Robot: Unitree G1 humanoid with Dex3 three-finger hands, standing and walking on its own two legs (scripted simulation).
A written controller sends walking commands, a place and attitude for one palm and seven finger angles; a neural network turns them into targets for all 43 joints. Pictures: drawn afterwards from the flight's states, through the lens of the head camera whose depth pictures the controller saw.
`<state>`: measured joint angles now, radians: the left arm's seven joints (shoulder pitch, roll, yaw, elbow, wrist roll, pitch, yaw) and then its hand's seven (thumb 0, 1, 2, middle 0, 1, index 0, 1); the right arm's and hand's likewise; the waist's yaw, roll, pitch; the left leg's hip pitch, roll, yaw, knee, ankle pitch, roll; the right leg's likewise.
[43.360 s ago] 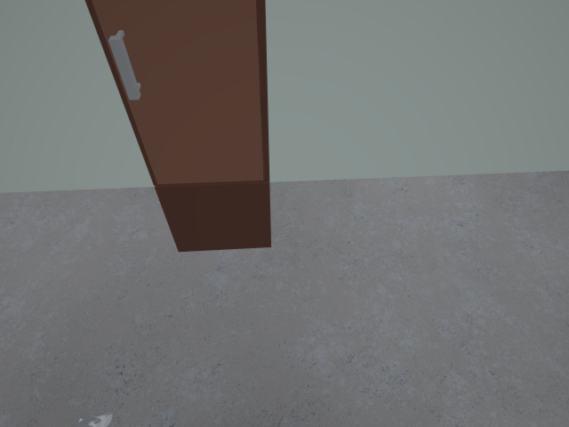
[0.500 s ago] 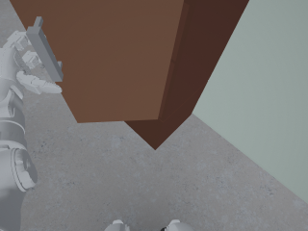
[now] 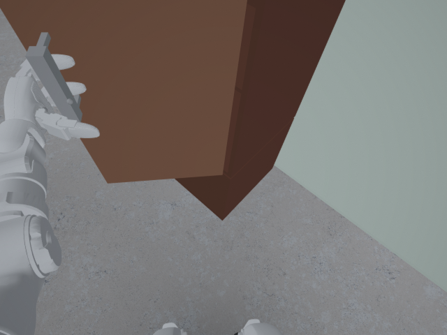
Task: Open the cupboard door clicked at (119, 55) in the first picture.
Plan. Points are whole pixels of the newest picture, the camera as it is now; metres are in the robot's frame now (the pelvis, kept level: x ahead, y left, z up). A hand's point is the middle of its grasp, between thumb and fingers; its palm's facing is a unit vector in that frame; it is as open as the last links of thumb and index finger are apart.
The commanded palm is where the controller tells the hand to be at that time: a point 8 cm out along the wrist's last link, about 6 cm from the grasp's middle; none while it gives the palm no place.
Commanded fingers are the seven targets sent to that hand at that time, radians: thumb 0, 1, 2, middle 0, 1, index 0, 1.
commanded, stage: slide the fingers in behind the handle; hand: left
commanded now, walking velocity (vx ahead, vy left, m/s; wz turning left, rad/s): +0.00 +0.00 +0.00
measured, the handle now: (60, 80) +0.54 +0.26 +0.12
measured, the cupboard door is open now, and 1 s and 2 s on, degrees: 49 49 86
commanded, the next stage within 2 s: close the thumb around the handle in 0.18 s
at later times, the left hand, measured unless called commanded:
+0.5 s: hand (70, 98) +0.50 +0.23 +0.12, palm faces +0.06 -1.00 -0.01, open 12.6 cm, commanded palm +0.48 +0.27 +0.11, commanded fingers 0.00 0.17 0.59 -0.35 -1.27 -0.35 -1.27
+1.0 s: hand (70, 100) +0.49 +0.23 +0.12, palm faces +0.06 -1.00 +0.00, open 5.7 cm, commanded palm +0.47 +0.27 +0.11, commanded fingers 0.00 0.90 0.90 -0.40 -1.35 -0.40 -1.35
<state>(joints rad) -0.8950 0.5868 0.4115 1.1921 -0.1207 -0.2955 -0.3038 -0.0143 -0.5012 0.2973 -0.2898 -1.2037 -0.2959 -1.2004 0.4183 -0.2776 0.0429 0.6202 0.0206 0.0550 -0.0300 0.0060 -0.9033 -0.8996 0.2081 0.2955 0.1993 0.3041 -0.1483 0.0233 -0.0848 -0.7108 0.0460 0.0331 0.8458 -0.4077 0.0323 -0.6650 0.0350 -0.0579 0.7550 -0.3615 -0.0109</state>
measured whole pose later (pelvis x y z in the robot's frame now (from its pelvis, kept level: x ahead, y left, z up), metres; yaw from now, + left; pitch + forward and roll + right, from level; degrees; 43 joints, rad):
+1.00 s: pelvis +0.01 +0.00 +0.00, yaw +0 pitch +16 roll -3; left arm -0.86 0.56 0.41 1.14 -0.13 -0.30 -0.30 0.01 0.72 0.81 -0.37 -1.35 -0.37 -1.34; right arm 0.41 -0.28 0.03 0.62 0.02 0.07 -0.03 0.01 -0.90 -0.90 0.21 0.30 0.20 0.30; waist -0.14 0.02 -0.09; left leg -0.70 0.04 0.04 0.84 -0.42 0.04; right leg -0.65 0.03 -0.05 0.75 -0.37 -0.01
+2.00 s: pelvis +0.01 -0.02 +0.02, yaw +2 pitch +3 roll +0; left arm 0.02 -0.03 -0.02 0.01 -0.02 0.03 0.45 0.01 0.68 0.73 -0.32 -1.32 -0.34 -1.33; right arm 0.18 -0.19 0.03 0.55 -0.03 0.06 0.00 0.01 -0.90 -0.90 0.21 0.30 0.20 0.30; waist 0.01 0.04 -0.09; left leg -0.35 0.02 0.02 0.66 -0.36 0.00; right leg -0.33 0.02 -0.07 0.64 -0.37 -0.04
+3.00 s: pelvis -0.02 -0.02 +0.02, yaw +3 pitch +0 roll -1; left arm -0.03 -0.11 -0.21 0.07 0.07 0.03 0.59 -0.01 -0.48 0.31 -0.29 -0.86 -0.30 -0.86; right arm 0.16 -0.17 0.02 0.61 -0.04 0.09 -0.01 0.01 -0.90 -0.90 0.21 0.30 0.20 0.30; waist 0.02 0.04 -0.05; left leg -0.35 0.01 0.00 0.69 -0.33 0.01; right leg -0.32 0.01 -0.09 0.66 -0.34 -0.04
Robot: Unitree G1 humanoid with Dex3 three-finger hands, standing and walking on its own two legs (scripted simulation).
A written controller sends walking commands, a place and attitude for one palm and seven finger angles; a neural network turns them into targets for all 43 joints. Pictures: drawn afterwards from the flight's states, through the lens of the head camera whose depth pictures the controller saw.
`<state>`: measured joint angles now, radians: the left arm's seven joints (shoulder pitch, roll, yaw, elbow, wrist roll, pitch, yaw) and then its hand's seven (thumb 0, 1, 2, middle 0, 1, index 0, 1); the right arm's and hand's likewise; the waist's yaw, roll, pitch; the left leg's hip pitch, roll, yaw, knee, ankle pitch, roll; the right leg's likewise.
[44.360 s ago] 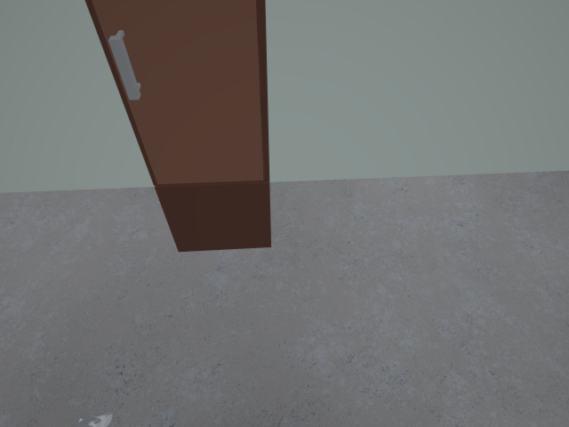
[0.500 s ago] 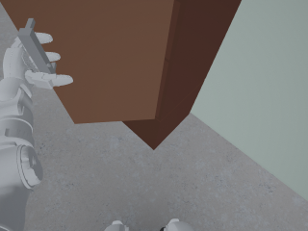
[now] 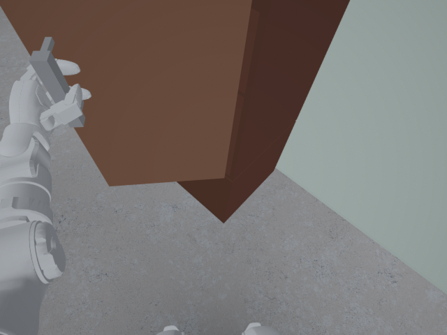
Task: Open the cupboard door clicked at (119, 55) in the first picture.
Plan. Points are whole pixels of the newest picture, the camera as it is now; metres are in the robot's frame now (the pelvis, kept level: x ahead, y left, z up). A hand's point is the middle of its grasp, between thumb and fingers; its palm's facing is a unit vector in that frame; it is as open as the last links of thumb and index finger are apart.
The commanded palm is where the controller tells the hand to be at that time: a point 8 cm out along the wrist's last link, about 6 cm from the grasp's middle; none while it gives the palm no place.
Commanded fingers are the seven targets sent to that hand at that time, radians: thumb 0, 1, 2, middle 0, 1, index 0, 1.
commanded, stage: pull the door open along its arc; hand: left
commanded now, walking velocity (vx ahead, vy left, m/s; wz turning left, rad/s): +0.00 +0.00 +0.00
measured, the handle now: (63, 85) +0.53 +0.26 +0.12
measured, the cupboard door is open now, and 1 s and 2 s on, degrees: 49 86 97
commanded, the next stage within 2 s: open thumb and fingers to let go in 1.16 s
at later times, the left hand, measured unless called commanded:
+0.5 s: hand (75, 131) +0.43 +0.22 +0.11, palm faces +0.03 -1.00 +0.00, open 6.0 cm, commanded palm +0.37 +0.27 +0.11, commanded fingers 0.00 0.90 0.90 -0.40 -1.35 -0.40 -1.35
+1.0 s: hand (132, 195) +0.31 +0.12 +0.12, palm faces +0.46 -0.89 +0.01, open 6.2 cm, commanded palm +0.25 +0.15 +0.11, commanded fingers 0.00 0.90 0.90 -0.40 -1.35 -0.40 -1.35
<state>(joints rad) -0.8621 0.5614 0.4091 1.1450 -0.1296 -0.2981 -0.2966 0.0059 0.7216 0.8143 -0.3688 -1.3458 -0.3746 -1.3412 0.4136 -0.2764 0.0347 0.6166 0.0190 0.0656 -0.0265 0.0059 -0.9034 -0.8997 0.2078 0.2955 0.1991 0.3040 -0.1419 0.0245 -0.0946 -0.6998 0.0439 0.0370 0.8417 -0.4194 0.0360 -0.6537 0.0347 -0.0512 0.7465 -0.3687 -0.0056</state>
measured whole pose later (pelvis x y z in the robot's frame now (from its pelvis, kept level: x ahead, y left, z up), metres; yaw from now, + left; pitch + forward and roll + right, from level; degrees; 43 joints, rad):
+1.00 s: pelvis +0.01 -0.03 +0.02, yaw +2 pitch +3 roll +0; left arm 0.02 -0.03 -0.02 0.01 -0.02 0.03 0.45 0.01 0.68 0.73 -0.32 -1.32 -0.34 -1.33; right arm 0.18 -0.19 0.03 0.55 -0.03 0.06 0.00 0.01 -0.90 -0.90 0.21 0.30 0.20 0.30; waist 0.01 0.04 -0.09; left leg -0.35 0.02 0.02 0.66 -0.36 0.00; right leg -0.33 0.02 -0.07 0.64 -0.37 -0.04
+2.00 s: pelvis -0.02 -0.02 +0.02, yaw +4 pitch +0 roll -1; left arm -0.03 -0.11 -0.21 0.07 0.07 0.03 0.59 -0.01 -0.48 0.31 -0.29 -0.86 -0.30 -0.86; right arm 0.16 -0.17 0.02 0.61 -0.04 0.09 -0.01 0.01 -0.90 -0.90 0.21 0.30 0.20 0.30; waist 0.02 0.04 -0.05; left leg -0.35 0.01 0.00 0.69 -0.33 0.01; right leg -0.32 0.01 -0.09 0.66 -0.34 -0.04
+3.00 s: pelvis +0.00 -0.03 +0.01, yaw +2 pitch +3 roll +0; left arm 0.44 0.13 -0.11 -0.32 -0.11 -0.09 0.00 -0.01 -0.50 0.30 -0.19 -0.32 -0.18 -0.32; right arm 0.23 -0.21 0.04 0.47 0.02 -0.06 0.00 0.01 -0.90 -0.90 0.21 0.30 0.20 0.30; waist 0.01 0.04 -0.07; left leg -0.39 0.02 0.02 0.74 -0.39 0.00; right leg -0.37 0.02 -0.07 0.72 -0.40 -0.04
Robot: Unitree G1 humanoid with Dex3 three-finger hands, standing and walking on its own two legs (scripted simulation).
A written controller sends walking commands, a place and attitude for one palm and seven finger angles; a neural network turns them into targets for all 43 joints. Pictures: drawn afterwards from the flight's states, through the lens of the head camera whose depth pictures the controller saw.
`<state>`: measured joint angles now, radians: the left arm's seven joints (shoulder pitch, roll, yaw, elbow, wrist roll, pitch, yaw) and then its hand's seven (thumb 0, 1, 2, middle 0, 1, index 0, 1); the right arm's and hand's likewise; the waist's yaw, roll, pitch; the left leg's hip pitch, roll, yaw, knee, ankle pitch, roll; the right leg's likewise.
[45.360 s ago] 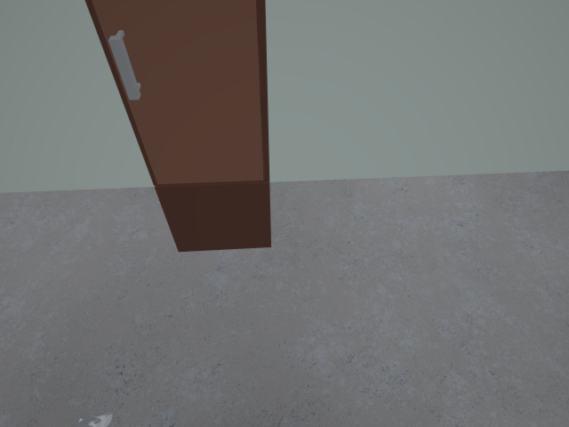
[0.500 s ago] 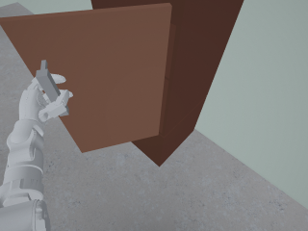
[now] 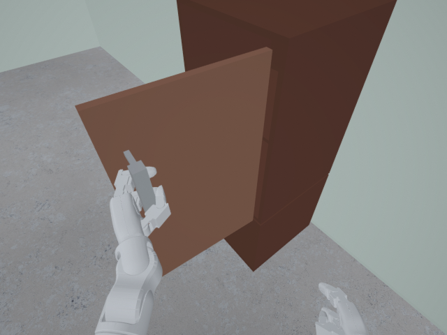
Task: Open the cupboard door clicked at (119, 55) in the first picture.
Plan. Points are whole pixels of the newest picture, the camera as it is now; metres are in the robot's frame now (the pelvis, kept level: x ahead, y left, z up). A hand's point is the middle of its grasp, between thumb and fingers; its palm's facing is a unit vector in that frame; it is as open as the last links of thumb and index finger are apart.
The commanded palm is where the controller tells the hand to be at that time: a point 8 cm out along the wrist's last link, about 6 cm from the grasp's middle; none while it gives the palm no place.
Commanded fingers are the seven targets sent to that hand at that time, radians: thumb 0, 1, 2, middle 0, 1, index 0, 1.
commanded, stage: pull the door open along its arc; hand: left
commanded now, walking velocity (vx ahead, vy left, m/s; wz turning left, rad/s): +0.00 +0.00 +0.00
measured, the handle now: (142, 188) +0.35 +0.18 +0.10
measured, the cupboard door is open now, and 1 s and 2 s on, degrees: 86 97 100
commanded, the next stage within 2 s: open thumb and fingers to let go in 0.16 s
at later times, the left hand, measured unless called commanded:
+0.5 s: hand (189, 224) +0.27 +0.08 +0.10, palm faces +0.42 -0.91 -0.01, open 7.2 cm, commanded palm +0.23 +0.12 +0.09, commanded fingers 0.00 -0.01 0.51 -0.34 -1.25 -0.34 -1.25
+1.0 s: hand (187, 222) +0.28 +0.08 +0.10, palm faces +0.39 -0.92 +0.00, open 14.5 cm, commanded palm +0.24 +0.12 +0.09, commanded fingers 0.00 -0.50 0.30 -0.17 -0.40 -0.17 -0.40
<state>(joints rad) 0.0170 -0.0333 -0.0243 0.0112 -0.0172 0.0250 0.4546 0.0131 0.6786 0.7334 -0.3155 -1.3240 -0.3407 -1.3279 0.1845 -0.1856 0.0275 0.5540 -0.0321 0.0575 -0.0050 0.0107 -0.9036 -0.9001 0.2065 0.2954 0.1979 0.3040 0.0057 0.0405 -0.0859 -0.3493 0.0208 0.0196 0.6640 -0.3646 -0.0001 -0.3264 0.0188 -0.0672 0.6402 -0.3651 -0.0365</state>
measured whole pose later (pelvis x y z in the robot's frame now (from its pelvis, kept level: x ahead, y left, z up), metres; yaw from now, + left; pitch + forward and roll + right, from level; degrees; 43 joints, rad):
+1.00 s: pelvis -0.03 +0.00 +0.00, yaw +1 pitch +0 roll -1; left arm -0.03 -0.11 -0.21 0.07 0.07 0.03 0.59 -0.01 -0.48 0.31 -0.29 -0.86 -0.30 -0.86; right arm 0.16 -0.17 0.02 0.61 -0.04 0.09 -0.01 0.01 -0.90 -0.90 0.21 0.30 0.20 0.30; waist 0.02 0.04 -0.05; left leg -0.35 0.01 0.00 0.69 -0.33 0.01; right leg -0.32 0.01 -0.09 0.66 -0.34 -0.04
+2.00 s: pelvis -0.01 +0.00 -0.01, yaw +0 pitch +3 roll +0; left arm 0.44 0.13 -0.11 -0.32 -0.11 -0.09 0.00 -0.01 -0.50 0.30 -0.19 -0.32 -0.18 -0.32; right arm 0.23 -0.21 0.04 0.47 0.02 -0.06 0.00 0.01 -0.90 -0.90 0.21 0.30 0.20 0.30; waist 0.01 0.04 -0.07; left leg -0.39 0.02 0.02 0.74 -0.39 0.00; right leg -0.37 0.02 -0.07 0.72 -0.40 -0.04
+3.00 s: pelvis -0.02 +0.02 -0.01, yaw +1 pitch +1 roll -2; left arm 0.55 0.25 0.14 -0.46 -0.27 -0.03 -0.18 -0.01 -0.47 0.31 -0.15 -0.30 -0.15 -0.30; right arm 0.27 -0.23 0.05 0.53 0.06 -0.23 -0.07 0.02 -0.90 -0.90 0.21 0.30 0.20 0.30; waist 0.04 0.06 -0.08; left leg -0.40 0.01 -0.01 0.78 -0.40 0.03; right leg -0.35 0.00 -0.09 0.71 -0.38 -0.01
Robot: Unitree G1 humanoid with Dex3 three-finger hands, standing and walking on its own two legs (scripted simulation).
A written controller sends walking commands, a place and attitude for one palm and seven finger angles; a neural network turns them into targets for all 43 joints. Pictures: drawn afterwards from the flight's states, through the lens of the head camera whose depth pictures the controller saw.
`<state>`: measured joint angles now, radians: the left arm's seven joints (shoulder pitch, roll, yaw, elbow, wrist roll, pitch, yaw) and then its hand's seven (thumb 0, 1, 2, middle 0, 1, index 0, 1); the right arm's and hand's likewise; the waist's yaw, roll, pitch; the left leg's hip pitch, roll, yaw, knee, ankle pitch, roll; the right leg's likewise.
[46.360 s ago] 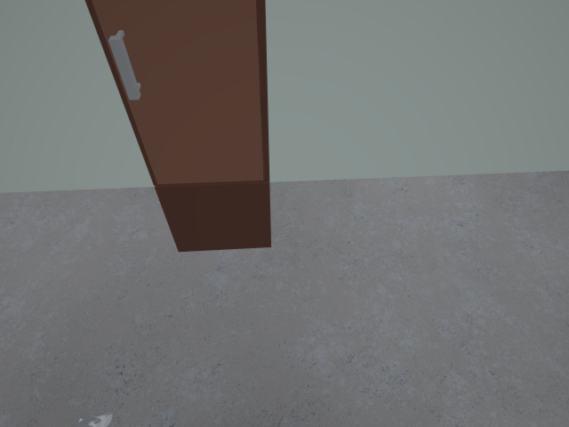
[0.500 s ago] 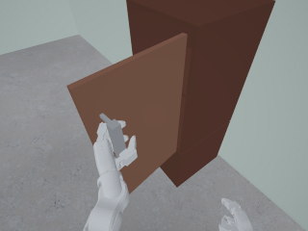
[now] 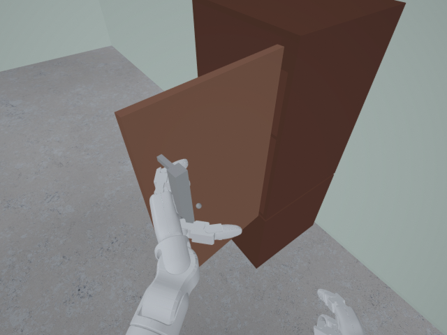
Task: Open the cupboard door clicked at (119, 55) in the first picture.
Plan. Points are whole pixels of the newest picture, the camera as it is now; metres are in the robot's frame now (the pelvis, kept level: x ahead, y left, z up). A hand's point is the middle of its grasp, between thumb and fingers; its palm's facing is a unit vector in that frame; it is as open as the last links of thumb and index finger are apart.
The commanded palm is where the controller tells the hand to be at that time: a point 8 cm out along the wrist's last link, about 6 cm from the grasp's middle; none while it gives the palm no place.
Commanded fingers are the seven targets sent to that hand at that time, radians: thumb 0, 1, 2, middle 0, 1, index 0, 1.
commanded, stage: open thumb and fingers to let go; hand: left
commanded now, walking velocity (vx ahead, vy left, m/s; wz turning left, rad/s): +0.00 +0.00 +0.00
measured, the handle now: (175, 191) +0.34 +0.12 +0.10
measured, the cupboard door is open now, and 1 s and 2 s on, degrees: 97 100 100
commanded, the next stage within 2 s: slide the hand sideways off the handle in 0.08 s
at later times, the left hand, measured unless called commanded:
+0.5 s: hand (194, 222) +0.28 +0.07 +0.10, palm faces -0.08 -1.00 +0.01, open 16.2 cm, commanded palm +0.25 +0.12 +0.10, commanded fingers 0.00 -0.50 0.30 -0.15 -0.30 -0.15 -0.30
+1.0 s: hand (176, 245) +0.24 +0.10 +0.09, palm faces -0.04 -1.00 -0.02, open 16.2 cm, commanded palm +0.20 +0.16 +0.10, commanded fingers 0.00 -0.50 0.30 -0.15 -0.30 -0.15 -0.30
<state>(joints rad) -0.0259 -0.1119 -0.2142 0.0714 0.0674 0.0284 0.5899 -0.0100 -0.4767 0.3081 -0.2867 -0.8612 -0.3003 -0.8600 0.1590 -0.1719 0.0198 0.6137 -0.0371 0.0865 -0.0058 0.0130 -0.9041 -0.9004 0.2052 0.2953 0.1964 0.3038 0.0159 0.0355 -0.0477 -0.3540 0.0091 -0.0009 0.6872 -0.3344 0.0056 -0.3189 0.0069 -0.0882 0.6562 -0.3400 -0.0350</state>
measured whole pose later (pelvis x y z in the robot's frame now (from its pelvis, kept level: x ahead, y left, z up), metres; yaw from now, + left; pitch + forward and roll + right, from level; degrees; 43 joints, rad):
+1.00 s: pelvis +0.02 -0.01 -0.01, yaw -1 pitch +3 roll +0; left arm 0.44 0.13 -0.11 -0.32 -0.11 -0.09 0.00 -0.01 -0.50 0.30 -0.19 -0.32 -0.18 -0.32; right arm 0.23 -0.21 0.04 0.47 0.02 -0.06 0.00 0.01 -0.90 -0.90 0.21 0.30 0.20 0.30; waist 0.01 0.04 -0.07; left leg -0.39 0.02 0.02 0.74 -0.39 0.00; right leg -0.37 0.02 -0.07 0.72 -0.40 -0.04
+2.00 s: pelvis +0.01 +0.02 -0.01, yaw +0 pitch +1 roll -2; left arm 0.55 0.25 0.14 -0.46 -0.27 -0.03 -0.18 -0.01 -0.47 0.31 -0.15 -0.30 -0.15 -0.30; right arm 0.27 -0.23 0.05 0.53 0.06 -0.23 -0.07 0.02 -0.90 -0.90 0.21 0.30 0.20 0.30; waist 0.04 0.06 -0.08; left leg -0.40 0.01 -0.01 0.78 -0.40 0.03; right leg -0.35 0.00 -0.09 0.71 -0.38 -0.01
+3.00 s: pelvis +0.03 +0.01 +0.02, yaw -2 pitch -4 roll -1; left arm 0.48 0.33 0.32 -0.39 -0.07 -0.07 0.11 0.01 0.87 0.89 -0.21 -0.31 -0.20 -0.30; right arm 0.19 -0.23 0.01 0.64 0.00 -0.09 -0.06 0.01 -0.90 -0.90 0.21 0.30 0.20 0.30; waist 0.07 0.06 0.02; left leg -0.08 0.01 0.04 0.41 -0.26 0.01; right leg -0.05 0.02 -0.04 0.36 -0.24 -0.02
